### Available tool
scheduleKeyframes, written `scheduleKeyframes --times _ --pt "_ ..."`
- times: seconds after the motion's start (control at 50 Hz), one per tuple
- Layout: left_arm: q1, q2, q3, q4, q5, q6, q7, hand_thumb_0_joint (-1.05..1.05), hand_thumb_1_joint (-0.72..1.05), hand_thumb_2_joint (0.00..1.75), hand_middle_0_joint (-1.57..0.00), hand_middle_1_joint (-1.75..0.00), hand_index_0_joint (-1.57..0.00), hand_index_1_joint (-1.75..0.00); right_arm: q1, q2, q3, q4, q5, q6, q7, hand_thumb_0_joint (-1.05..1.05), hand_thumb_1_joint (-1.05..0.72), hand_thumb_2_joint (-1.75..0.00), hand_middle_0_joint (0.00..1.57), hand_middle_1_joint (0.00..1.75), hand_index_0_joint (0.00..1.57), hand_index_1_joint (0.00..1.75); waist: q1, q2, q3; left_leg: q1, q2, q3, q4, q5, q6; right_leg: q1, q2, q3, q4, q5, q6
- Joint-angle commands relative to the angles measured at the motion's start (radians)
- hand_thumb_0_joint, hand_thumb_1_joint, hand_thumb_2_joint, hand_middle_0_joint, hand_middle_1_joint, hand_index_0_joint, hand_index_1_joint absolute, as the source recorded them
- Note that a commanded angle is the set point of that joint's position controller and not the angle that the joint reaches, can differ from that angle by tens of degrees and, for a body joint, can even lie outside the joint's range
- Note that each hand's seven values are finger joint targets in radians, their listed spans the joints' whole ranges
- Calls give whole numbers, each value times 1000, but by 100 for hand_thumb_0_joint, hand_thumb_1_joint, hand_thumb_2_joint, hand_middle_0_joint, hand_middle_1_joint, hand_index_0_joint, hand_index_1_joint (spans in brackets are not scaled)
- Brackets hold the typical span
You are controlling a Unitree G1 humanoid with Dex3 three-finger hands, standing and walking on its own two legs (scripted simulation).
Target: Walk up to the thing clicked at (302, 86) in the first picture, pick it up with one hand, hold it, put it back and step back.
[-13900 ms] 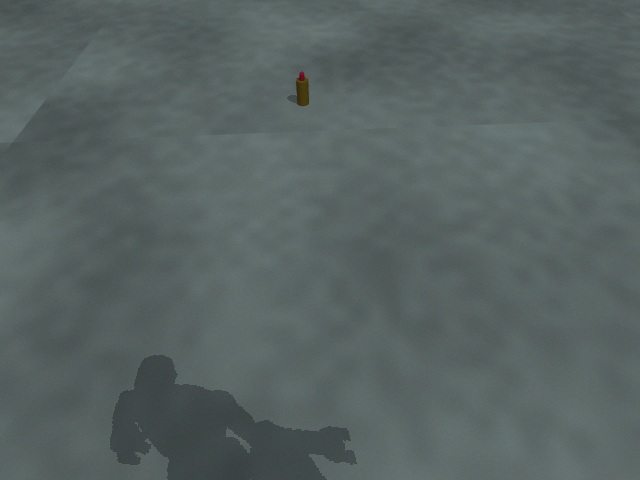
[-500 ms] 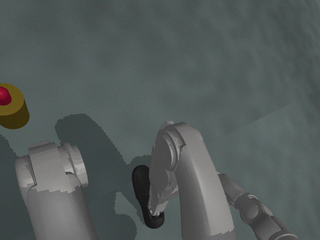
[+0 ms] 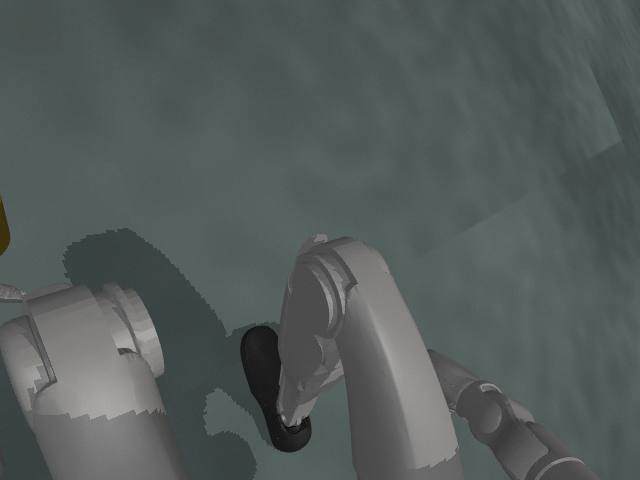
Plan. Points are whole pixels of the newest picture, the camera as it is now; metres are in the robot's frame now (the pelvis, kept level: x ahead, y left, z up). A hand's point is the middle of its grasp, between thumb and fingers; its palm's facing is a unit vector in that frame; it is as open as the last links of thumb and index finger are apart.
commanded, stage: close in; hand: left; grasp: from the side
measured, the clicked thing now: out of the picture +0.43 +0.26 -0.19
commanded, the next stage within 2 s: rest palm in 0.02 s
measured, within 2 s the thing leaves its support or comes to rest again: leaves its support in 1.20 s
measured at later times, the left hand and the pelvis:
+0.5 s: hand out of the picture +0.42 +0.26 -0.18, palm faces +0.23 -0.97 +0.01, open 12.4 cm; pelvis +0.00 +0.00 +0.00, yaw -1 degrees
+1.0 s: hand out of the picture +0.43 +0.26 -0.18, palm faces +0.26 -0.97 +0.00, open 9.7 cm; pelvis +0.00 +0.00 +0.00, yaw -2 degrees
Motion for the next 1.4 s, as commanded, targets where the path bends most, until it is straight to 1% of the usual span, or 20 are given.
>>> scheduleKeyframes --times 0.0,0.08,0.16,0.22,0.28,0.36,0.46,0.56,0.62,0.82,0.88,0.92,0.98,1.16,1.2,1.28,1.3,1.32,1.34,1.38 --pt "-166 151 -4 -108 11 -84 38 0 -44 10 -7 -8 -7 -8 0 -357 -118 -27 -6 16 -17 0 -91 -90 20 30 20 30 -83 536 -516 372 54 85 -343 83 -30 226 36 -100 -172 141 -68" --pt "-176 149 -18 -123 19 -96 57 0 -41 11 -6 -7 -6 -7 -10 -359 -112 -30 -10 22 -14 0 -92 -90 20 30 20 30 -91 534 -514 367 54 79 -341 86 -29 228 37 -105 -171 146 -65" --pt "-175 143 -23 -119 17 -105 78 0 -29 19 -16 -13 -14 -14 -4 -360 -106 -26 -17 26 -12 0 -91 -91 20 30 20 30 -103 536 -524 380 56 69 -335 104 -31 246 41 -109 -164 165 -64" --pt "-203 166 -13 -134 10 -116 99 0 -14 33 -33 -30 -32 -31 -3 -351 -93 -30 -20 28 -10 0 -90 -90 20 30 20 30 -102 520 -545 365 52 82 -317 99 -23 272 48 -106 -182 163 -63" --pt "-223 159 -37 -131 25 -120 112 0 -1 40 -38 -36 -37 -36 -9 -352 -93 -23 -24 29 -11 0 -90 -90 20 30 20 30 -120 530 -520 362 56 76 -321 77 -24 252 47 -108 -181 152 -62" --pt "-222 170 -45 -111 48 -120 129 0 10 46 -43 -41 -42 -41 -12 -351 -90 -24 -27 34 -10 0 -89 -90 20 30 20 30 -121 539 -499 357 58 71 -329 58 -25 240 49 -113 -180 139 -62" --pt "-195 177 -34 -93 53 -108 149 0 22 56 -55 -52 -54 -52 -13 -357 -90 -33 -25 43 -10 0 -89 -90 20 30 20 30 -110 547 -492 381 65 54 -348 86 -32 234 48 -121 -168 156 -64" --pt "-204 170 -31 -100 50 -106 159 0 37 72 -72 -69 -71 -70 -13 -360 -86 -35 -26 53 -7 0 -88 -90 20 30 20 30 -121 555 -494 395 67 40 -353 107 -36 242 48 -127 -163 176 -62" --pt "-248 203 -19 -118 48 -112 177 0 46 78 -79 -76 -78 -76 -14 -355 -77 -36 -26 52 -8 0 -88 -90 20 30 20 30 -127 532 -502 364 65 53 -325 106 -25 255 53 -120 -178 179 -60" --pt "-223 179 -37 -116 67 -110 188 0 42 111 -113 -116 -112 -117 -12 -355 -85 -36 -30 62 -5 0 -89 -90 20 30 20 30 -129 554 -492 390 71 49 -347 78 -30 243 53 -126 -179 156 -62" --pt "-207 190 -21 -132 51 -107 184 0 45 120 -116 -124 -114 -126 -14 -350 -84 -38 -26 60 -5 0 -91 -91 20 30 20 30 -107 538 -516 376 66 63 -334 82 -24 263 56 -118 -189 160 -62" --pt "-226 186 -26 -148 47 -107 184 0 47 124 -120 -128 -118 -130 -4 -354 -85 -31 -26 58 -4 0 -92 -91 20 30 20 30 -119 554 -531 386 66 58 -334 106 -26 275 56 -120 -182 182 -61" --pt "-220 194 -22 -184 46 -100 181 0 46 126 -123 -131 -121 -134 1 -355 -93 -29 -21 59 -6 0 -91 -91 20 30 20 30 -103 573 -543 410 69 58 -340 127 -31 270 55 -117 -175 198 -64" --pt "-231 217 -3 -461 51 -56 178 0 41 130 -131 -140 -130 -142 44 -343 -145 -24 -7 72 -4 0 -92 -91 20 30 20 30 -68 703 -672 495 68 80 -375 195 -45 288 44 -93 -166 238 -78" --pt "-225 204 -10 -535 44 -31 175 0 37 129 -132 -141 -130 -143 57 -337 -163 -26 3 71 -5 0 -92 -91 20 30 20 30 -60 732 -714 530 69 88 -387 213 -48 285 39 -80 -170 249 -81" --pt "-247 117 -78 -611 30 32 159 0 35 131 -134 -143 -132 -145 72 -325 -205 -24 34 69 -7 0 -92 -91 20 30 20 30 -70 718 -708 489 59 108 -398 163 -38 253 34 -62 -191 229 -83" --pt "-253 133 -53 -624 26 46 162 0 32 130 -134 -143 -133 -146 83 -321 -216 -19 42 67 -8 0 -92 -91 20 30 20 30 -53 708 -713 470 56 115 -400 148 -34 247 33 -54 -196 216 -84" --pt "-244 93 -88 -631 25 60 156 0 32 130 -134 -143 -133 -145 86 -315 -224 -22 48 67 -7 0 -91 -90 20 30 20 30 -54 691 -719 466 53 117 -406 151 -33 249 30 -54 -200 219 -84" --pt "-243 93 -78 -649 21 76 152 0 30 129 -133 -142 -132 -144 97 -311 -236 -22 56 67 -8 0 -91 -90 20 30 20 30 -37 684 -726 464 52 122 -408 149 -31 243 31 -48 -203 213 -85" --pt "-207 47 -105 -648 20 107 141 0 30 128 -133 -143 -133 -144 107 -300 -254 -27 72 67 -6 0 -91 -90 20 30 20 30 -28 652 -728 439 47 125 -419 131 -25 229 29 -46 -210 195 -85"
